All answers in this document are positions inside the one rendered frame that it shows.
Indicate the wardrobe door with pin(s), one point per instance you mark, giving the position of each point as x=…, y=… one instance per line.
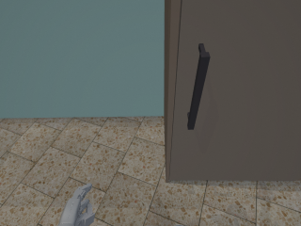
x=248, y=126

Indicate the handle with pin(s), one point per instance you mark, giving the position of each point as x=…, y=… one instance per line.
x=203, y=63

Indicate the robot left hand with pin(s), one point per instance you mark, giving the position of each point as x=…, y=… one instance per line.
x=74, y=207

